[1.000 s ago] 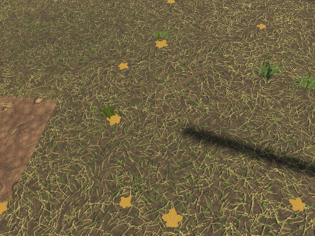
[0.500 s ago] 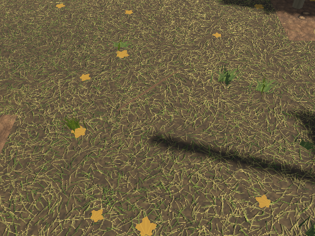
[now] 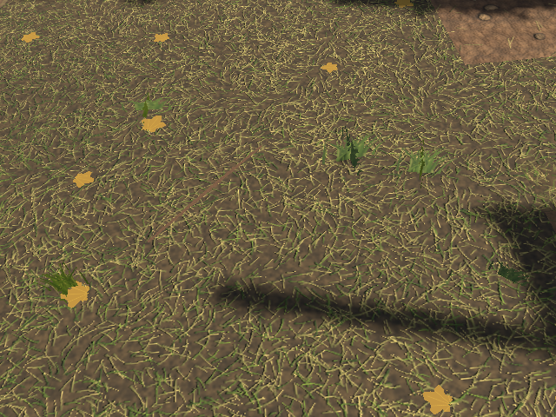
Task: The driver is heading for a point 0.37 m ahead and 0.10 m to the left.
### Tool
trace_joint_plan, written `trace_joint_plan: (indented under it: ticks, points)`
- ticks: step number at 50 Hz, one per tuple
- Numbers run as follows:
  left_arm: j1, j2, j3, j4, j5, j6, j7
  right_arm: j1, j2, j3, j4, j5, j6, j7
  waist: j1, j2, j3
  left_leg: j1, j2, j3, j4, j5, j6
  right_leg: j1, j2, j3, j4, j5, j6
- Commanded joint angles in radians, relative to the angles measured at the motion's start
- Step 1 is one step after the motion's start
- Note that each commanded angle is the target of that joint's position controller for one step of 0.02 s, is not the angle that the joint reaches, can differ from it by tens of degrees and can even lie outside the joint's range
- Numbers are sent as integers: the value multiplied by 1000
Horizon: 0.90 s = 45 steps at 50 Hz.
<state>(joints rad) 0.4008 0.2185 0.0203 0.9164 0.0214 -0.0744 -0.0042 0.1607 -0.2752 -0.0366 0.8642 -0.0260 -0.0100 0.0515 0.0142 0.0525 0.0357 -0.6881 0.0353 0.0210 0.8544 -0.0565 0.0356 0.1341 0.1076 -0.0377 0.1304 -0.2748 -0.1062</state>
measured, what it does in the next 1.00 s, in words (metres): walks ahead: left foot, then right foot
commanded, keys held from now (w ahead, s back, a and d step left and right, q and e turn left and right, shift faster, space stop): w+q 0.22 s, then no key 0.78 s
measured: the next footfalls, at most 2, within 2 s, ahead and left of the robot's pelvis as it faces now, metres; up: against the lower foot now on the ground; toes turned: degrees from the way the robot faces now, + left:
left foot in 0.16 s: +0.26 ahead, +0.06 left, +0.00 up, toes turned +7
right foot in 0.64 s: +0.48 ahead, -0.04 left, +0.00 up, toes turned +11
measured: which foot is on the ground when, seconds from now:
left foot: up 0.00-0.14, down 0.16-0.64, up 0.66-0.94, down 0.96-1.00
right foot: down 0.00-0.18, up 0.20-0.62, down 0.64-1.00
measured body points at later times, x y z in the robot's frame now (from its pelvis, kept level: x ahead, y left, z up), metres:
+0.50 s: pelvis +0.27 +0.02 +0.00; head +0.31 +0.04 +0.45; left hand +0.35 +0.29 -0.13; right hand +0.34 -0.23 -0.13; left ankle +0.22 +0.06 -0.74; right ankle +0.43 -0.10 -0.68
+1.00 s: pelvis +0.36 +0.02 +0.00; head +0.37 +0.02 +0.45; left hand +0.37 +0.27 -0.15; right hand +0.44 -0.22 -0.16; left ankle +0.32 +0.14 -0.74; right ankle +0.44 -0.05 -0.74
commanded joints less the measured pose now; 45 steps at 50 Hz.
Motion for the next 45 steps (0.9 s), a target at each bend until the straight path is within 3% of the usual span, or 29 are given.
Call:
trace_joint_plan:
  ticks: [1, 4, 6, 7, 8, 9, 10, 11, 12, 13, 15, 18, 23, 27, 30, 31, 32, 33, 34, 35, 36, 37, 38, 40, 45]
  points:
    - [42, 121, 18, -4, -1, -17, 17, -175, -30, 8, -105, -4, -21, 3, 36, -102, 107, 3, -35, 68, -143, 53, 24, -73, -274, -15, -34, 677, -2]
    - [45, 146, 15, 24, 2, -22, 36, -137, -39, 10, -106, -2, -23, -5, 3, -130, 52, 152, -102, 141, -241, 4, 80, 6, -295, -63, 92, 1125, 29]
    - [16, 188, 26, 25, 14, -9, 52, 47, -82, -7, -52, -1, -27, -13, -82, -166, -51, 311, -156, 147, -259, -84, 118, 42, -308, -80, 357, 1332, 47]
    - [-6, 211, 33, 18, 17, -1, 53, 195, -112, -22, -6, -1, -32, -19, -141, -176, -121, 459, -160, 111, -299, -98, 146, -3, -315, -80, 554, 1275, 48]
    - [-54, 220, 35, -5, 9, 0, 47, 339, -148, -41, 29, -13, -35, -29, -224, -130, -181, 670, -91, 2, -374, -121, 197, -173, -281, -105, 834, 1017, 48]
    - [-30, 116, 13, -50, 6, -12, 28, 351, -243, -68, 25, -16, -26, -43, -157, 82, -233, 902, 178, -406, -372, -126, 309, -518, -121, -107, 1205, 137, 67]
    - [-24, 134, 19, -82, 0, -20, 12, 294, -257, -78, 16, 12, -21, -36, -112, 120, -296, 1003, 292, -834, -520, -149, 447, -783, -2, 76, 1420, -239, 72]
    - [-94, 155, 16, -99, 9, -33, 6, 216, -217, -75, 9, 29, -20, -36, -92, -4, -155, 882, 267, -697, -576, -233, 404, -859, -94, 150, 1360, -119, 49]
    - [-115, 165, 16, -103, -2, -44, 2, 155, -151, -60, -6, 24, -20, -38, -61, -72, -46, 716, 251, -568, -609, -107, 365, -824, -133, 119, 1286, -48, 51]
    - [-112, 156, 17, -92, 0, -39, 6, 117, -102, -45, -11, 16, -27, -39, -17, -142, 13, 589, 211, -463, -616, 120, 321, -755, -161, 103, 1215, -34, 62]
    - [-68, 125, 10, -84, 21, 4, 6, 109, -78, -29, -4, 21, -49, -43, 28, -129, 6, 458, 147, -287, -607, 483, 277, -623, -184, 84, 1114, -55, 99]
    - [-78, 96, 5, -97, 14, 37, 3, 150, -117, -33, 21, 19, -68, -41, 33, -61, -26, 455, 81, -159, -589, 762, 230, -600, -168, 33, 965, 14, 125]
    - [-214, 86, -3, -132, 1, 50, 1, 195, -90, -17, 40, 23, -45, -56, -34, 22, -57, 573, 19, -89, -550, 788, 91, -622, -145, -17, 689, 210, 125]
    - [-261, 99, -5, -132, -3, 45, 13, 219, -88, -11, 61, 9, -30, -74, -68, 31, -57, 683, 65, -126, -501, 761, 90, -612, -123, -8, 561, 212, 107]
    - [-179, 124, 2, -95, 0, 30, 27, 186, -93, -10, 70, 6, -25, -85, -29, 32, -41, 708, 102, -177, -402, 798, 103, -517, -100, 14, 437, 123, 65]
    - [-116, 126, 5, -69, 4, 20, 34, 163, -96, -10, 71, 16, -27, -87, 12, 14, -44, 698, 91, -177, -334, 766, 91, -434, -102, 21, 320, 196, 46]
    - [-36, 147, 10, -43, 11, 4, 41, 152, -97, -8, 63, 25, -37, -85, 48, -37, -90, 625, 58, -166, -235, 623, 65, -261, -172, 85, 252, 524, 23]
    - [17, 216, 23, -38, 10, 1, 43, 244, -49, 4, 52, 36, -44, -81, 10, -188, -201, 488, -32, -130, -46, 115, 31, -43, -401, 288, 347, 1089, -88]
    - [4, 167, 13, -32, -14, 19, 37, 306, -34, 2, 97, 45, -22, -83, 16, -260, -288, 414, -150, -91, 101, -533, 12, -17, -525, 429, 333, 1247, -244]
    - [-39, 123, -2, -40, -22, 23, 26, 253, -76, -8, 105, 19, -3, -84, 2, -151, -222, 387, -134, -129, 163, -597, 15, -121, -496, 419, 278, 1027, -244]
    - [-106, 105, -9, -46, -15, 26, 26, 208, -66, -8, 108, 6, 8, -81, -15, -114, -138, 376, -117, -138, 175, -555, 6, -217, -450, 366, 230, 828, -213]
    - [-158, 86, -18, -49, -6, 32, 32, 184, -48, -4, 111, 4, 20, -77, -36, -98, -90, 395, -92, -140, 133, -507, -5, -299, -405, 311, 182, 670, -172]
    - [-195, 84, -22, -47, -4, 37, 39, 177, -35, 0, 116, 4, 33, -74, -56, -129, -56, 436, -73, -129, 67, -466, -21, -374, -360, 257, 142, 540, -134]
    - [-202, 100, -20, -31, 4, 44, 38, 202, -13, 9, 147, 4, 52, -75, -64, -170, -55, 488, -81, -74, -52, -438, -43, -404, -296, 194, 125, 394, -90]
    - [-178, 137, -5, 8, -5, 60, 35, 162, -4, 18, 183, 13, 64, -88, -37, -169, -60, 535, -62, -33, -272, -305, -39, -415, -284, 227, 98, 1, -61]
